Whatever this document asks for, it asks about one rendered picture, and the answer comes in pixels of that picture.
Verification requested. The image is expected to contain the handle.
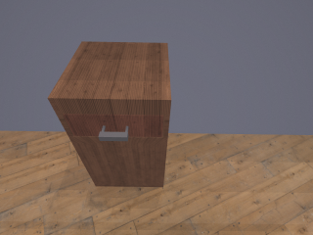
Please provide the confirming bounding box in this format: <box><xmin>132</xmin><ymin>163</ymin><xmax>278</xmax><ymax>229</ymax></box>
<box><xmin>98</xmin><ymin>125</ymin><xmax>129</xmax><ymax>142</ymax></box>

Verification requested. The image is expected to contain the cabinet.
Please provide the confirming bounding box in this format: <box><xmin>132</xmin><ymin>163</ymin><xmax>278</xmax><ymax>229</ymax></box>
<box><xmin>48</xmin><ymin>41</ymin><xmax>171</xmax><ymax>187</ymax></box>

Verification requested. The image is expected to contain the drawer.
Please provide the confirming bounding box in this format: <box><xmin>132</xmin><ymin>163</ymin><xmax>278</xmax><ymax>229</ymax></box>
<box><xmin>63</xmin><ymin>114</ymin><xmax>164</xmax><ymax>137</ymax></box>

